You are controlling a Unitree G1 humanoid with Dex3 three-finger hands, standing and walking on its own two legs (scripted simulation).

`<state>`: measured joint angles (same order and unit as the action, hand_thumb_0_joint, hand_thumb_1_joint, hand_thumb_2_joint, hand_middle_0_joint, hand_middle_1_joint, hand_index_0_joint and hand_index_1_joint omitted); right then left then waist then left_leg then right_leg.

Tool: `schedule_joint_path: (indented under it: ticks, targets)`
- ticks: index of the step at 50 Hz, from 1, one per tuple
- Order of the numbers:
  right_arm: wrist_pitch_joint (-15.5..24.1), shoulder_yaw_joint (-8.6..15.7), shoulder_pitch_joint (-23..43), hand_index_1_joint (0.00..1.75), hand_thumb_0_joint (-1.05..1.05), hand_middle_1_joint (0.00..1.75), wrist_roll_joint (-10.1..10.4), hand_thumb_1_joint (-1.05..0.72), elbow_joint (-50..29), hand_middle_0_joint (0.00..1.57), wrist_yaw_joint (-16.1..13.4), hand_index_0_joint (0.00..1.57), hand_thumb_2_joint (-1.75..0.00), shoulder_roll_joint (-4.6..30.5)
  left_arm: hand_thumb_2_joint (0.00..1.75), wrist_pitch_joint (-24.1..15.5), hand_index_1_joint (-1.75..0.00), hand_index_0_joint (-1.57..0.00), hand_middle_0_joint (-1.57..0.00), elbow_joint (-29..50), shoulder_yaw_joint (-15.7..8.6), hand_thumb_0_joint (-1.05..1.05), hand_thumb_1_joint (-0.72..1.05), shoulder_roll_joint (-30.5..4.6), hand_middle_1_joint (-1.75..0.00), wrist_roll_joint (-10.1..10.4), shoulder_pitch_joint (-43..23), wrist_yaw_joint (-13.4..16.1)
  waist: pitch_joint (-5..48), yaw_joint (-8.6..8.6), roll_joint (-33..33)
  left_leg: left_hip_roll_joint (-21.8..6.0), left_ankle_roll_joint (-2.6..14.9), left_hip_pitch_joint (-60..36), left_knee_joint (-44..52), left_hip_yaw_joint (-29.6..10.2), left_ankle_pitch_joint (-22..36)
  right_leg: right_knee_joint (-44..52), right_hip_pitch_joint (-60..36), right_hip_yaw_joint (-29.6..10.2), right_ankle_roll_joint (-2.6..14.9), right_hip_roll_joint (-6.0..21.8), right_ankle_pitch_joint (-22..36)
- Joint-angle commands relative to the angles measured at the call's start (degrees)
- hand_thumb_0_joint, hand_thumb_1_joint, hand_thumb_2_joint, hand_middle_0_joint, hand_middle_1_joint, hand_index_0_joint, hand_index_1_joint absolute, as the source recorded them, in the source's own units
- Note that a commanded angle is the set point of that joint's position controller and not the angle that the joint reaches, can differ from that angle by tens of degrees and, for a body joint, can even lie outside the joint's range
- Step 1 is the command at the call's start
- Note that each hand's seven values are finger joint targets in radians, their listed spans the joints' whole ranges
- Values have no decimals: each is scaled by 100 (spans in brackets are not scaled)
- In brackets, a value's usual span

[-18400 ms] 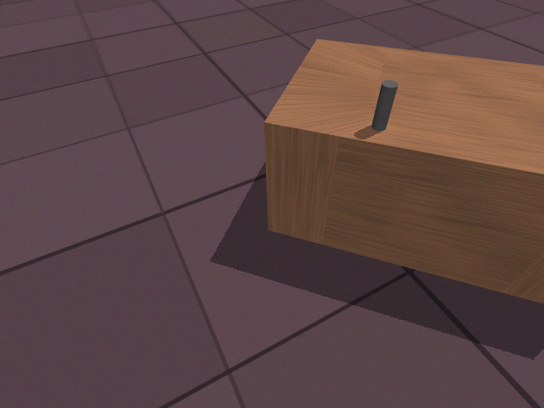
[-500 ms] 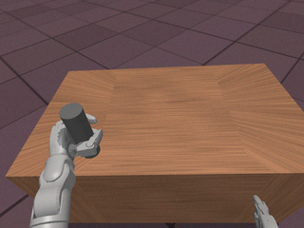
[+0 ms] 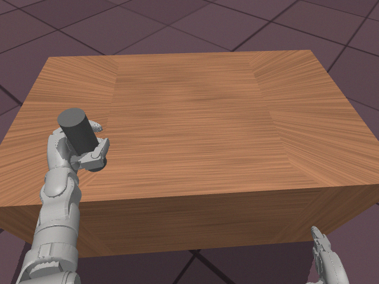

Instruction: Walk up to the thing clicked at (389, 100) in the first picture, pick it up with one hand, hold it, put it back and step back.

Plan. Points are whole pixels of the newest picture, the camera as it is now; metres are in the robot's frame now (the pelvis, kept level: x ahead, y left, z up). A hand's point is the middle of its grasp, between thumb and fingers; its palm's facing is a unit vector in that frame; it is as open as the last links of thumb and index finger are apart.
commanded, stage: crouch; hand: left
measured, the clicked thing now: (85, 143) +0.41 +0.21 +0.09
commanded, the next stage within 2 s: lower in 0.40 s
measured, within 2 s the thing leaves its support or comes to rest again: rests again in 1.56 s
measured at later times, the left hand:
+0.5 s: hand (96, 148) +0.44 +0.21 +0.03, palm faces +0.18 -0.98 +0.01, open 6.2 cm
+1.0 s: hand (101, 159) +0.45 +0.22 -0.04, palm faces +0.19 -0.98 +0.00, open 6.2 cm
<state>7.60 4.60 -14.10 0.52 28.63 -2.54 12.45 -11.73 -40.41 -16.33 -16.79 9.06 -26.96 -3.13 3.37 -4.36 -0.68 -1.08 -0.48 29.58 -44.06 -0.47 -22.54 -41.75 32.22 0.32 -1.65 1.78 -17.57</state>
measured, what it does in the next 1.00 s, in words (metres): lowers itself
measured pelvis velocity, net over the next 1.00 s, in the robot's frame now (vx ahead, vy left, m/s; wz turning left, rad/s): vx -0.01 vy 0.01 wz -0.01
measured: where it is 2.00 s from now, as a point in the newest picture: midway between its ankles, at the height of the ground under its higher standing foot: outside the picture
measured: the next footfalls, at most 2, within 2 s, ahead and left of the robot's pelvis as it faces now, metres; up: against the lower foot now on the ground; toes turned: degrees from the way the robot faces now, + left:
none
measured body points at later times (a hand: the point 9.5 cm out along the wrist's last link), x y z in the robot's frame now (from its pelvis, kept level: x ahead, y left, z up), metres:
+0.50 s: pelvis +0.00 +0.01 -0.02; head +0.08 +0.03 +0.42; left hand +0.43 +0.26 +0.03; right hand +0.15 -0.26 -0.06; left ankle -0.01 +0.12 -0.71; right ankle +0.03 -0.14 -0.71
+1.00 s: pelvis -0.01 +0.01 -0.05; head +0.12 +0.05 +0.38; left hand +0.44 +0.27 -0.03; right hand +0.15 -0.25 -0.06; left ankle -0.01 +0.12 -0.71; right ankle +0.03 -0.14 -0.71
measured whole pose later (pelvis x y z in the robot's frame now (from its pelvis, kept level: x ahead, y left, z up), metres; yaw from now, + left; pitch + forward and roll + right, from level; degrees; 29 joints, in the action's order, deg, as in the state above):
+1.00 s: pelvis -0.01 +0.01 -0.05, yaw -1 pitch +20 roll -3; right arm 1.6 2.3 -22.3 -2.7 3.4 2.2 13.9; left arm -27.8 -57.2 -22.3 -22.7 5.5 -36.0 -3.1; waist 6.6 -9.8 -1.8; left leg -1.9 -0.2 54.6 -64.7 -2.1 -30.5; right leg -59.3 55.8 1.3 -2.0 1.0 -23.9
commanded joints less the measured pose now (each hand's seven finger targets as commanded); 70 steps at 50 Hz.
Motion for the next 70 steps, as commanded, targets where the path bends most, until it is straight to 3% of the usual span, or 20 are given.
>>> schedule_joint_path:
  ticks: [1,4,8,12,16,17,18,19,20,24,25,27,31,37,42,46,52,54,58,70]
  targets:
    - [215,425,-20,5,0,5,-2,56,-1068,5,8,5,-4,898,133,-695,-145,-141,-137,732,-335,0,47,-1175,-147,97,-2251,21,1767,-12,284,50,51,-383,435,20,1301,203,-529,176,212,-137,1065]
    - [198,217,110,5,0,5,-19,56,-1452,5,47,5,-5,698,135,-954,-148,-143,-140,1051,-315,0,49,-1315,-149,48,-2813,36,2173,49,353,56,52,-325,324,17,1280,87,-596,151,221,-138,1040]
    - [198,345,282,5,0,5,-50,54,-1850,5,29,5,-5,926,136,-1181,-150,-147,-144,1138,-253,0,53,-1464,-152,12,-3405,43,2668,-43,625,25,-5,-448,158,-15,1327,-97,-453,121,255,-147,1032]
    - [106,489,-244,5,0,5,-103,55,-1877,5,35,5,-5,1096,136,-1233,-148,-145,-142,463,-468,0,54,-1647,-149,-40,-3074,80,2616,-147,385,20,1,-140,-13,-45,1412,-214,-387,135,252,-163,1117]
    - [44,372,-396,5,0,5,-90,55,-2264,5,110,5,-5,923,137,-1287,-149,-147,-144,504,-294,0,57,-1437,-150,-51,-3160,17,2696,-195,583,45,-2,-193,-123,-12,1509,-268,-233,134,265,-174,1189]
    - [15,396,-599,5,0,5,-102,55,-2050,5,102,5,-5,957,136,-1231,-149,-147,-144,-34,-464,0,56,-1535,-151,-55,-2789,21,2496,-201,432,32,5,-49,-154,-21,1464,-292,-133,156,265,-186,1104]
    - [-16,401,-740,5,0,5,-104,55,-1971,5,120,5,-5,930,137,-1265,-149,-147,-144,171,-437,0,59,-1503,-151,-35,-2855,-6,2491,-190,534,49,10,50,-200,-3,1538,-312,-152,135,266,-178,1224]
    - [-9,130,-630,5,0,5,-107,55,-2195,5,163,5,-5,676,137,-1264,-149,-147,-144,-44,-392,0,58,-1374,-151,-37,-2716,-30,2513,-170,383,75,44,190,-256,28,1551,-332,-288,119,242,-154,1309]
    - [-18,314,-584,5,0,5,-92,55,-2182,5,162,5,-5,836,137,-1310,-150,-148,-145,153,-419,0,56,-1474,-151,-20,-2916,-50,2567,-152,437,84,50,249,-271,30,1509,-380,-316,106,252,-155,1308]
    - [-80,371,-489,5,0,5,-119,54,-2405,5,174,5,-5,945,137,-1401,-149,-147,-145,334,-403,0,59,-1619,-150,-76,-3155,-49,2759,-171,720,20,-9,-41,-400,-29,1953,-515,-17,141,286,-187,1417]
    - [-75,193,-456,5,0,5,-125,55,-2560,5,199,5,-5,785,137,-1434,-149,-145,-143,272,-315,0,60,-1465,-150,-79,-3186,-62,2735,-183,623,27,-6,11,-428,-35,1966,-538,-43,146,284,-190,1446]
    - [-112,412,-623,5,0,5,-133,54,-2540,5,176,5,-5,980,134,-1436,-147,-143,-143,112,-498,0,65,-1692,-147,-111,-3025,-42,2874,-248,543,37,29,110,-549,-14,2059,-617,-158,102,259,-170,1684]
    - [-153,221,-702,5,0,5,-150,55,-2839,5,269,5,-5,861,133,-1507,-144,-140,-139,-343,-402,0,62,-1313,-144,-129,-2650,-76,2498,-332,415,-21,-1,283,-632,-91,2082,-741,324,179,287,-221,1475]
    - [-232,325,-1052,5,0,5,-220,54,-3080,5,391,5,-5,963,131,-1815,-144,-141,-140,-63,-580,0,57,-1633,-144,-190,-3018,-83,2949,-366,717,-23,-45,316,-919,-138,2301,-1035,493,184,305,-221,1539]
    - [-258,388,-886,5,0,5,-271,54,-3298,5,401,5,-5,1026,132,-2048,-145,-140,-140,107,-645,0,55,-1795,-144,-228,-3418,29,3039,-398,1070,-32,-93,449,-1027,-178,1764,-1201,911,187,344,-236,995]
    - [-292,208,-938,5,0,5,-306,54,-3522,5,418,5,-6,910,133,-2118,-145,-139,-139,-209,-629,0,54,-1733,-144,-273,-3297,11,3341,-459,1072,-52,-102,516,-1257,-228,2111,-1397,914,217,340,-251,1223]
    - [-371,334,-933,5,0,5,-314,54,-3861,5,427,5,-5,1124,133,-2103,-146,-142,-141,-579,-766,0,53,-1850,-146,-308,-3198,4,3316,-555,1037,-14,-55,908,-1394,-198,1768,-1519,1034,185,332,-249,1106]
    - [-444,265,-1169,5,0,5,-320,55,-3523,5,446,5,-5,1012,135,-2098,-147,-143,-142,-815,-843,0,55,-1942,-147,-354,-3138,-2,2937,-520,973,14,-46,1275,-1372,-169,1445,-1533,1122,184,335,-256,911]
    - [-422,365,-1080,5,0,5,-310,54,-3943,5,424,5,-5,1119,137,-2187,-150,-146,-145,-677,-948,0,57,-2094,-150,-359,-3336,11,3183,-659,779,58,30,1515,-1441,-117,932,-1548,973,120,293,-244,702]
    - [-422,364,-1339,5,0,5,-331,54,-4070,5,426,5,-5,1191,133,-2273,-146,-144,-143,-859,-961,0,55,-2172,-146,-396,-3358,-112,3300,-701,1205,11,-79,1276,-1700,-223,1569,-1858,1505,222,342,-286,904]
